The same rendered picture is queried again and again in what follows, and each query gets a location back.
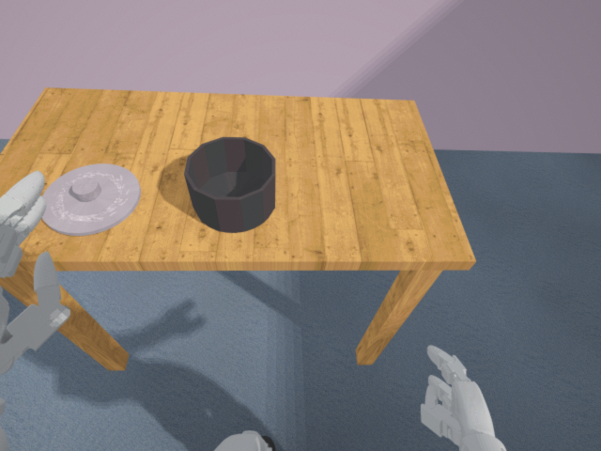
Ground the pot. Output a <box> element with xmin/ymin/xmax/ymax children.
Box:
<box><xmin>184</xmin><ymin>137</ymin><xmax>275</xmax><ymax>233</ymax></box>

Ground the lid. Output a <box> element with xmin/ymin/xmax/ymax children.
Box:
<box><xmin>42</xmin><ymin>163</ymin><xmax>141</xmax><ymax>236</ymax></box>

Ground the robot left shin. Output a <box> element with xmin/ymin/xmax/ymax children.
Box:
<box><xmin>242</xmin><ymin>430</ymin><xmax>266</xmax><ymax>443</ymax></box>

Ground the left robot hand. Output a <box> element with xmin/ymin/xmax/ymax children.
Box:
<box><xmin>0</xmin><ymin>171</ymin><xmax>70</xmax><ymax>375</ymax></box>

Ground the knob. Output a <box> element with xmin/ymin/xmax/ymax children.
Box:
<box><xmin>72</xmin><ymin>178</ymin><xmax>101</xmax><ymax>201</ymax></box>

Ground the right robot hand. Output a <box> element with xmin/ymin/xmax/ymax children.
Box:
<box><xmin>421</xmin><ymin>345</ymin><xmax>495</xmax><ymax>446</ymax></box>

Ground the table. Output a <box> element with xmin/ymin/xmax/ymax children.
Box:
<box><xmin>0</xmin><ymin>87</ymin><xmax>476</xmax><ymax>371</ymax></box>

